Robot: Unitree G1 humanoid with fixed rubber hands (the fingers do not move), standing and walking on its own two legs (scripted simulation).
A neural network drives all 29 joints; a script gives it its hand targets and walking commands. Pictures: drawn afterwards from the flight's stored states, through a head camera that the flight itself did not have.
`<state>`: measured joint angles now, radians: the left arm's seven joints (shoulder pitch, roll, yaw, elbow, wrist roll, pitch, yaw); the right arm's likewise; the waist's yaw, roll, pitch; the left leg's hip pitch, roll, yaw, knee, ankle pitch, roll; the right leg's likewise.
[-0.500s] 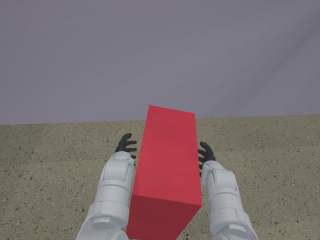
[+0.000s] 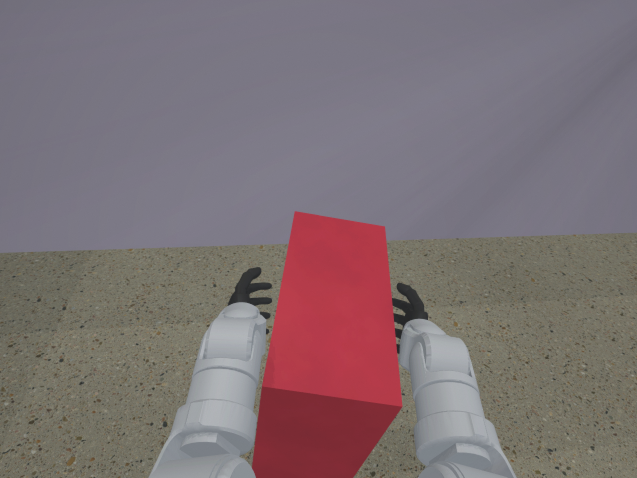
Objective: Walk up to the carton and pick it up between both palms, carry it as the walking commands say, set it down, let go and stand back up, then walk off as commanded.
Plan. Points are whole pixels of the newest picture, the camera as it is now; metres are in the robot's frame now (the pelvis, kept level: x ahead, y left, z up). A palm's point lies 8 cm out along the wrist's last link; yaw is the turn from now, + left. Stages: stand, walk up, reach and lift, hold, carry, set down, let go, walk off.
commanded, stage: reach and lift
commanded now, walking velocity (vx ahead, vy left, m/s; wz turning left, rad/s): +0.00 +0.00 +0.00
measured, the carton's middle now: (319, 349) +0.35 -0.01 -0.01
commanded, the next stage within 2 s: hold in 0.48 s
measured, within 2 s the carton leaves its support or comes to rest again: neither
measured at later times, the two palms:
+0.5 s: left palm (243, 318) +0.33 +0.10 +0.08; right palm (417, 344) +0.31 -0.13 +0.06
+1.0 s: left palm (241, 323) +0.32 +0.10 +0.08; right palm (418, 349) +0.30 -0.13 +0.07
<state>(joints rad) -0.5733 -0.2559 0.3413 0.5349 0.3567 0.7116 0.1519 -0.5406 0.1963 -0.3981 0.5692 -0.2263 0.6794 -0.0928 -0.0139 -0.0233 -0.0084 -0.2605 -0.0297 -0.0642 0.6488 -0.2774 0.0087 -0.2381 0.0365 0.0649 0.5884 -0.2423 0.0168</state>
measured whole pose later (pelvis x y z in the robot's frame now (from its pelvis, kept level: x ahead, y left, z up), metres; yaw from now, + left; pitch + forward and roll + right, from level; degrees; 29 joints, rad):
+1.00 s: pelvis +0.00 +0.00 +0.00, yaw +0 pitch -8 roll -1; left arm -0.52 -0.24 0.28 0.52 0.35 0.75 0.14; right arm -0.45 0.21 -0.37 0.51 -0.23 0.71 -0.09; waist -0.01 -0.02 -0.03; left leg -0.21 -0.03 -0.06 0.60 -0.25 0.01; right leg -0.19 0.03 0.07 0.54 -0.22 0.02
